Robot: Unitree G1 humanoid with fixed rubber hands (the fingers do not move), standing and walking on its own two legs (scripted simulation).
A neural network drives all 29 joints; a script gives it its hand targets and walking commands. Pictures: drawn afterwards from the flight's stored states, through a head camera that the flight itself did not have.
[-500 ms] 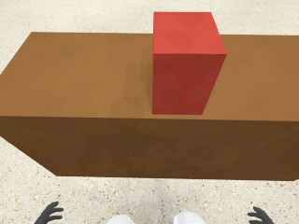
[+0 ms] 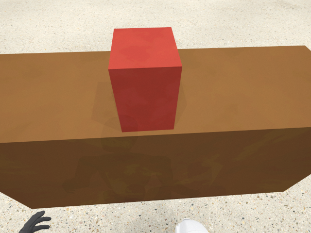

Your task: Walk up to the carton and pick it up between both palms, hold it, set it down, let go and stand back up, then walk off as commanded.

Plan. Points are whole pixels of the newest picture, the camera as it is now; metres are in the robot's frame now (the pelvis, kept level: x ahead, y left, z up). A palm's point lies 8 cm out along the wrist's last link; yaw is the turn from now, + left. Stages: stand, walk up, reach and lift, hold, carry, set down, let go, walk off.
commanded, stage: walk up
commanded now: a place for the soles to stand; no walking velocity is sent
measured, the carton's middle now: (145, 82) +0.52 +0.03 +0.09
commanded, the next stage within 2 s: none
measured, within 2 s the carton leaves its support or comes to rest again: neither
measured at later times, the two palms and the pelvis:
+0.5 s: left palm out of the picture +0.08 +0.30 -0.11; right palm (271, 213) +0.19 -0.33 -0.13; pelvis +0.05 -0.03 -0.01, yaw +7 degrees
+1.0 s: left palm out of the picture +0.12 +0.33 -0.10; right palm (256, 208) +0.20 -0.28 -0.10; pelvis +0.04 +0.00 +0.01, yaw +2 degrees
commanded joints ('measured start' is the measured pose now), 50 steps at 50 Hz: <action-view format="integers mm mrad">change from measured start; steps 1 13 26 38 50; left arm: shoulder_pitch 229 65 1 -52 -79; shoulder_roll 354 249 167 170 182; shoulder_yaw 99 25 -36 -57 -58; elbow -16 -46 -101 -17 45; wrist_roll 2 -9 -35 -26 -15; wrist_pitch -46 -96 -77 -81 -81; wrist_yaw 56 125 131 133 116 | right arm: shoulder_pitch -158 -62 -127 -297 -388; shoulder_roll -145 -191 -246 -189 -150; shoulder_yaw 1 -36 -51 -16 6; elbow -166 -118 -153 -128 -85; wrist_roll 23 14 21 22 27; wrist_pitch -5 69 39 37 47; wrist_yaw -9 18 15 23 43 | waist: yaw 222 76 -15 15 31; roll -302 -24 148 69 109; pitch -150 18 -316 -245 -157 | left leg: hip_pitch -609 -332 135 21 -51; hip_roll -230 -58 77 101 48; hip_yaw -61 -147 -354 -249 -119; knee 524 272 -182 -183 -295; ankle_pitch -129 88 682 536 130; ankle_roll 96 75 289 259 144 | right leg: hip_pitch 464 167 39 57 106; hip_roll -320 -359 -7 -2 -28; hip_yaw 758 337 -11 65 155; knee -686 -453 170 0 -265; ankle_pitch -443 171 254 160 -15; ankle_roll -151 -179 30 -22 -54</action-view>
